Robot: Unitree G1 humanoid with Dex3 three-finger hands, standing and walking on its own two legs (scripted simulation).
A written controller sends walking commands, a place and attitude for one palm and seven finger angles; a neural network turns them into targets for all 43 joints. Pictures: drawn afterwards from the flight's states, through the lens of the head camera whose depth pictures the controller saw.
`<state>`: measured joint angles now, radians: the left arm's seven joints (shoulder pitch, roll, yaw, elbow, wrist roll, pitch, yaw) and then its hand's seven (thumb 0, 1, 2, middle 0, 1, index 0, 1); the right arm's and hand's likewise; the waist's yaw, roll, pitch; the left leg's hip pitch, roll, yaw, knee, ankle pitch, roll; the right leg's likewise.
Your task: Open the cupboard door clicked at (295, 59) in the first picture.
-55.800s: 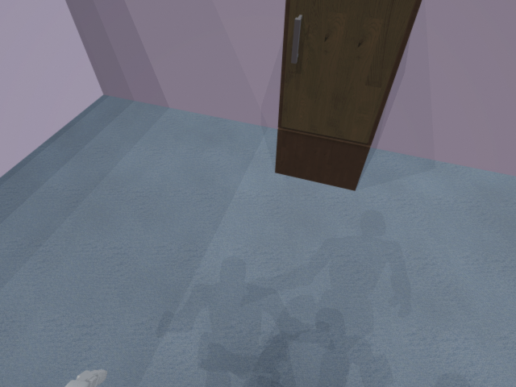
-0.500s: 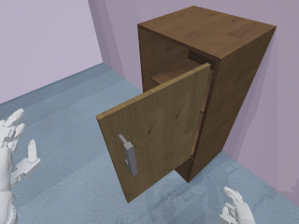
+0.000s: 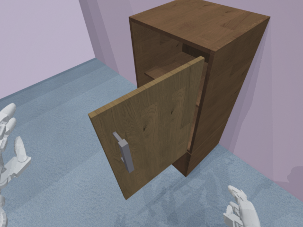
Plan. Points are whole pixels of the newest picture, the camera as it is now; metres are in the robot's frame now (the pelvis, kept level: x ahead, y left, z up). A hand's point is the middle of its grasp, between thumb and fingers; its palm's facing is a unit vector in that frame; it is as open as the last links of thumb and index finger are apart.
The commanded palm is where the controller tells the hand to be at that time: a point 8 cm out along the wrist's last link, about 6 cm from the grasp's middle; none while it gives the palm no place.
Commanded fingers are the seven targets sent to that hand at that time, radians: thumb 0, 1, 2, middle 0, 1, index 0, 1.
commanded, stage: step back with the hand held close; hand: left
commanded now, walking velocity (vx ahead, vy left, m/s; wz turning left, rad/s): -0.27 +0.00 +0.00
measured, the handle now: (123, 153) +0.33 +0.13 -0.01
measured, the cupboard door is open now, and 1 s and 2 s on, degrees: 86 86 86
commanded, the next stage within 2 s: stop stepping back and stand still in 1.06 s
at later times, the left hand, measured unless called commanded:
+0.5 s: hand out of the picture +0.13 +0.29 +0.15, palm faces +0.39 -0.77 -0.51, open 7.4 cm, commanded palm +0.06 +0.33 +0.17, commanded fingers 0.00 0.90 0.90 -0.20 -0.30 -0.20 -0.30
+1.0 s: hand out of the picture +0.05 +0.30 +0.17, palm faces +0.45 -0.78 -0.43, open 7.4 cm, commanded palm -0.01 +0.33 +0.17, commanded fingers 0.00 0.90 0.90 -0.20 -0.30 -0.20 -0.30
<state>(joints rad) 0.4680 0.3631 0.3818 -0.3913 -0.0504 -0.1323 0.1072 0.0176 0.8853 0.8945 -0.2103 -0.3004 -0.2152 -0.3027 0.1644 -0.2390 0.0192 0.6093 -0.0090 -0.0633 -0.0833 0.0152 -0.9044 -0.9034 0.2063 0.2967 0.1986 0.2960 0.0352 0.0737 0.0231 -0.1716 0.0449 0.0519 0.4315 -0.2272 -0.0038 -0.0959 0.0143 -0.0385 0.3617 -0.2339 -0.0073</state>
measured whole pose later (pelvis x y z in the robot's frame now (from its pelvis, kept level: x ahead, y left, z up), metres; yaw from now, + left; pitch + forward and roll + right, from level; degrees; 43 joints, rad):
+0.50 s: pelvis -0.07 +0.03 -0.01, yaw +0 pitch -1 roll -1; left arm 0.55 0.42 0.42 -0.51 -0.02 -0.18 0.15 0.02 0.88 0.89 -0.21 -0.30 -0.22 -0.30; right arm 0.19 -0.22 0.00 0.54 0.01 -0.04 -0.09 0.01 -0.90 -0.90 0.21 0.30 0.20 0.30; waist 0.00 0.01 0.07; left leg -0.37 0.01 0.07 0.53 -0.16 0.05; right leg -0.31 -0.01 -0.01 0.51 -0.19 0.03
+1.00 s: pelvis -0.15 +0.03 -0.01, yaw +0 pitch +3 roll -5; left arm 0.54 0.44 0.46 -0.58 -0.05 -0.21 0.17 0.02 0.88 0.89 -0.21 -0.30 -0.22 -0.30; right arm 0.19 -0.15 0.01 0.64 -0.03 -0.14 -0.04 0.02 -0.90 -0.90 0.21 0.30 0.20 0.30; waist 0.01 0.01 0.01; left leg -0.46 0.05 0.02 0.40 0.01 0.05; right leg -0.26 0.08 -0.01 0.81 -0.52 -0.01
